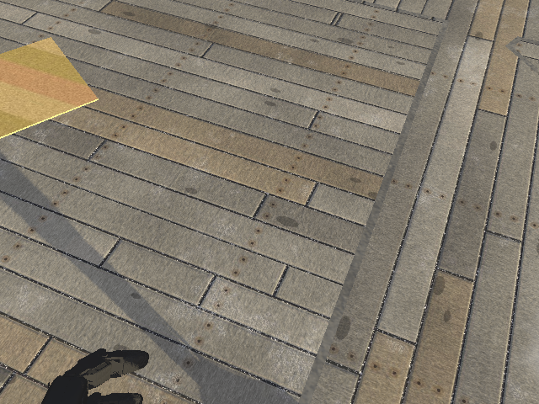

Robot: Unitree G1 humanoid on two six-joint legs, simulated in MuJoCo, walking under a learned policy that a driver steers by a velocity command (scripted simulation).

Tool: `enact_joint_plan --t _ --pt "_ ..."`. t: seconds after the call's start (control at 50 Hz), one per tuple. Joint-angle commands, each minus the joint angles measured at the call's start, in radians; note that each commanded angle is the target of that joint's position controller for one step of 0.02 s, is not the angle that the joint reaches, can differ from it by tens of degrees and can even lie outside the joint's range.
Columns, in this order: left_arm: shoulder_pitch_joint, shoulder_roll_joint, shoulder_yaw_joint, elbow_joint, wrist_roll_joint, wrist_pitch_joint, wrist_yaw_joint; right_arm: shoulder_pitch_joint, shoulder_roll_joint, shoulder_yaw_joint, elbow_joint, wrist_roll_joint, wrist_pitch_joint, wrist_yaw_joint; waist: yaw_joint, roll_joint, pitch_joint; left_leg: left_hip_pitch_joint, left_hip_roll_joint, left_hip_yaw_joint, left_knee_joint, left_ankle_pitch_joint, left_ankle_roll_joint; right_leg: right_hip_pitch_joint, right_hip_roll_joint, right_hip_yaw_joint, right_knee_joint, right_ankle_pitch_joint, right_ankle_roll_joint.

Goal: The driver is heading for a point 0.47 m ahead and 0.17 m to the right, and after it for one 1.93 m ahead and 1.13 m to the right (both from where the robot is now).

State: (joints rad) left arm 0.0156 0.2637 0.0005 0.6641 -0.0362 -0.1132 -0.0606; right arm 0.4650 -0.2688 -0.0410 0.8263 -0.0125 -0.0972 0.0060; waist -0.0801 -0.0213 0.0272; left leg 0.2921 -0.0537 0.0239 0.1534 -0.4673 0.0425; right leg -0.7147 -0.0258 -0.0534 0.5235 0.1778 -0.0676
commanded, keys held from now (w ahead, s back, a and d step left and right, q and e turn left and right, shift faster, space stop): w+e+shift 0.28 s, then e+shift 0.68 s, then q+shift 0.04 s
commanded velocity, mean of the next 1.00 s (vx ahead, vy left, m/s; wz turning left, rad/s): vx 0.51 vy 0.00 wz -0.85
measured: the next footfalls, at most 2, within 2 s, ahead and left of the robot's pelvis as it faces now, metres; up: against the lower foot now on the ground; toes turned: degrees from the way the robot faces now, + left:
right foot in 0.04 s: +0.29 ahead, -0.09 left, +0.00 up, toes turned -3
left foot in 0.46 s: +0.71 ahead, +0.01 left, +0.00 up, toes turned -32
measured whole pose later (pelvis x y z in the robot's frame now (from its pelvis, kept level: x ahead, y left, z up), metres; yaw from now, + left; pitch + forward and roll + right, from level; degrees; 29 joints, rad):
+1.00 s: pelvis +0.58 -0.08 +0.02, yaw -54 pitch +1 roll +2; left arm 0.12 0.35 0.09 0.55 0.00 0.07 -0.01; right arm 0.08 -0.34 -0.09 0.74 0.00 -0.01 0.01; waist -0.02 0.02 0.09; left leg -0.36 0.10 0.15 0.90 -0.50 -0.07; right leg -0.40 -0.02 -0.02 0.62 -0.26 -0.05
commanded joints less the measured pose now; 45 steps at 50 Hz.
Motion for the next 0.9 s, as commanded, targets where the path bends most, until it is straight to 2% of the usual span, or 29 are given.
enact_joint_plan --t 0.02,0.04,0.06,0.08,0.1,0.12,0.14,0.16,0.18,0.22,0.26,0.3,0.34,0.4,0.42,0.44,0.46,0.48,0.5,0.52,0.54,0.56,0.6,0.64,0.66,0.72,0.8,0.86,0.9 --pt "0.236 0.203 0.087 -0.022 -0.02 0.013 0.003 -0.073 -0.207 -0.047 -0.054 -0.052 0.023 -0.017 0.228 0.219 -0.152 -0.104 0.25 0.049 0.441 1.581 0.045 0.43 0.126 -0.077 0.126 -0.165 -0.074" --pt "0.482 0.238 0.105 0.036 -0.015 0.033 0.016 -0.154 -0.215 -0.046 -0.078 -0.047 0.031 -0.027 0.361 0.176 -0.233 -0.31 0.221 0.074 0.786 1.528 0.013 0.738 0.081 0.001 0.112 -0.179 -0.098" --pt "0.55 0.336 0.13 0.047 0.008 0.031 0.012 0.007 -0.048 -0.007 -0.104 -0.032 0.004 -0.017 0.241 -0.293 -0.384 -0.829 0.01 0.015 1.391 0.547 -0.105 1.217 -0.163 0.525 0.09 -0.394 -0.339" --pt "0.507 0.269 0.117 0.048 0.012 0.027 0.009 0.057 -0.066 0.02 -0.115 0.008 -0.043 0.017 0.207 -0.225 -0.581 -0.999 -0.038 -0.201 1.469 0.06 -0.061 1.339 -0.273 0.998 -0.185 -0.883 -0.397" --pt "0.495 0.195 0.106 0.04 0.031 0.028 0.024 -0.111 -0.153 -0.004 -0.154 0.061 -0.064 0.021 0.236 -0.161 -0.406 -1.057 0.013 -0.209 1.422 0.097 -0.009 1.229 -0.229 0.939 -0.245 -0.924 -0.299" --pt "0.437 0.178 0.096 0.039 0.039 0.02 0.019 -0.238 -0.143 0.006 -0.207 0.052 -0.076 0.014 0.199 0.006 -0.212 -1.06 0.048 -0.195 1.312 0.118 0.015 1.004 -0.188 0.819 -0.278 -0.765 -0.251" --pt "0.38 0.156 0.089 0.031 0.039 0.008 0.016 -0.287 -0.123 0.009 -0.218 0.027 -0.081 0.004 0.152 0.081 -0.147 -1.02 0.079 -0.19 1.209 0.127 0.026 0.848 -0.151 0.727 -0.275 -0.629 -0.246" --pt "0.332 0.14 0.08 0.02 0.044 0.006 0.017 -0.285 -0.106 0.008 -0.215 0.006 -0.076 -0.001 0.099 0.1 -0.082 -0.939 0.1 -0.186 1.141 0.141 0.023 0.69 -0.089 0.625 -0.291 -0.507 -0.238" --pt "0.299 0.135 0.08 0.006 0.041 0.01 0.019 -0.253 -0.102 0.006 -0.213 0.0 -0.065 0.001 0.056 0.044 -0.049 -0.914 0.109 -0.186 1.101 0.143 0.008 0.607 -0.059 0.583 -0.303 -0.459 -0.256" --pt "0.293 0.123 0.078 0.002 0.014 0.014 0.029 -0.254 -0.102 0.004 -0.216 -0.006 -0.05 -0.003 0.035 0.032 0.004 -0.908 0.133 -0.167 0.98 0.136 -0.033 0.495 -0.039 0.531 -0.327 -0.412 -0.268" --pt "0.309 0.138 0.08 0.003 0.005 0.012 0.047 -0.373 -0.085 0.014 -0.267 -0.015 -0.047 -0.008 0.063 0.034 0.076 -0.875 0.123 -0.119 0.788 0.25 -0.072 0.347 -0.007 0.471 -0.36 -0.356 -0.256" --pt "0.312 0.157 0.089 0.005 0.004 0.021 0.063 -0.494 -0.05 0.025 -0.306 -0.02 -0.053 -0.003 0.106 0.0 0.112 -0.744 0.072 -0.08 0.547 0.472 -0.094 0.223 0.059 0.392 -0.339 -0.273 -0.202" --pt "0.386 0.18 0.103 0.035 -0.001 0.043 0.072 -0.542 -0.054 0.014 -0.33 -0.019 -0.057 0.001 0.151 -0.021 0.058 -0.59 -0.006 -0.06 0.416 0.665 -0.105 0.211 0.073 0.407 -0.28 -0.215 -0.132" --pt "0.418 0.166 0.11 0.056 -0.014 0.072 0.091 -0.546 -0.114 -0.021 -0.346 0.014 -0.055 -0.003 0.145 -0.077 0.005 -0.551 -0.032 -0.128 0.287 0.645 -0.101 0.391 0.078 0.494 -0.115 -0.213 -0.061" --pt "0.397 0.165 0.114 0.047 -0.012 0.08 0.097 -0.522 -0.136 -0.034 -0.343 0.019 -0.056 -0.008 0.119 -0.084 -0.022 -0.523 -0.025 -0.137 0.261 0.631 -0.092 0.437 0.075 0.508 -0.03 -0.171 -0.033" --pt "0.359 0.167 0.118 0.029 -0.009 0.086 0.101 -0.431 -0.15 -0.045 -0.325 0.015 -0.057 -0.013 0.057 -0.086 -0.089 -0.423 -0.006 -0.131 0.233 0.681 -0.077 0.465 0.101 0.483 0.114 -0.088 0.011" --pt "0.328 0.12 0.104 -0.003 0.007 0.091 0.1 -0.233 -0.166 -0.052 -0.289 0.002 -0.054 -0.016 -0.03 -0.082 -0.245 -0.193 0.108 -0.18 0.305 0.747 -0.032 0.42 0.123 0.431 0.376 -0.155 0.057" --pt "0.483 -0.036 0.06 -0.018 0.05 0.101 0.094 -0.14 -0.206 -0.047 -0.278 -0.018 -0.04 -0.015 0.046 0.219 -0.414 0.1 0.405 -0.436 0.466 1.245 0.056 0.195 0.212 0.315 0.744 -0.969 0.095" --pt "0.659 0.071 0.057 -0.041 -0.004 0.097 0.075 -0.112 -0.239 -0.055 -0.249 -0.009 -0.02 0.005 0.103 0.471 -0.617 0.234 0.634 -0.861 0.389 0.901 0.248 0.044 0.142 0.289 1.012 -0.929 0.111" --pt "0.573 0.149 0.077 -0.025 -0.008 0.112 0.076 -0.223 -0.168 -0.049 -0.304 -0.017 -0.003 -0.01 0.072 0.304 -0.535 0.116 0.527 -0.777 0.308 0.606 0.231 0.006 0.051 0.265 1.048 -0.789 0.138" --pt "0.43 0.192 0.092 -0.055 -0.007 0.127 0.081 -0.298 -0.097 -0.027 -0.312 -0.015 0.016 -0.022 0.053 0.187 -0.357 -0.053 0.449 -0.562 0.274 0.569 0.187 -0.024 0.028 0.192 1.004 -0.695 0.152" --pt "0.358 0.201 0.101 -0.068 0.006 0.143 0.088 -0.345 -0.089 -0.018 -0.309 -0.018 0.032 -0.029 0.064 0.085 -0.25 -0.215 0.387 -0.439 0.238 0.614 0.151 0.018 -0.002 0.155 0.977 -0.641 0.161" --pt "0.354 0.171 0.105 -0.087 0.008 0.161 0.088 -0.386 -0.102 -0.026 -0.264 -0.017 0.036 -0.026 0.115 0.117 -0.123 -0.441 0.321 -0.264 0.196 0.744 0.156 0.093 -0.055 0.139 0.867 -0.638 0.161" --pt "0.321 0.105 0.091 -0.104 0.004 0.163 0.09 -0.388 -0.103 -0.035 -0.219 -0.013 0.029 -0.024 0.114 0.145 -0.105 -0.476 0.305 -0.158 0.16 0.811 0.165 0.104 -0.064 0.104 0.731 -0.628 0.16" --pt "0.293 0.099 0.088 -0.115 0.008 0.162 0.091 -0.384 -0.122 -0.043 -0.204 -0.012 0.029 -0.025 0.107 0.145 -0.116 -0.457 0.331 -0.143 0.147 0.83 0.182 0.094 -0.077 0.101 0.676 -0.6 0.16" --pt "0.246 0.118 0.091 -0.122 0.014 0.168 0.077 -0.406 -0.167 -0.061 -0.183 -0.006 0.041 -0.03 0.103 0.1 -0.163 -0.435 0.383 -0.088 0.117 0.746 0.202 0.148 -0.102 0.098 0.537 -0.455 0.14" --pt "0.176 0.148 0.101 -0.134 0.012 0.189 0.05 -0.45 -0.198 -0.071 -0.17 0.012 0.054 -0.02 0.097 0.12 -0.103 -0.493 0.362 0.051 0.092 0.527 0.158 0.268 -0.088 0.043 0.348 -0.354 0.1" --pt "0.109 0.169 0.112 -0.162 0.013 0.204 0.03 -0.423 -0.229 -0.085 -0.152 0.027 0.06 -0.001 0.076 0.123 -0.077 -0.422 0.387 0.087 0.138 0.519 0.131 0.293 -0.071 -0.002 0.223 -0.419 0.069" --pt "0.112 0.174 0.122 -0.167 0.013 0.207 0.023 -0.413 -0.234 -0.09 -0.141 0.041 0.069 0.005 0.089 0.116 -0.08 -0.38 0.391 0.12 0.224 0.542 0.092 0.343 -0.043 -0.034 0.096 -0.42 0.038"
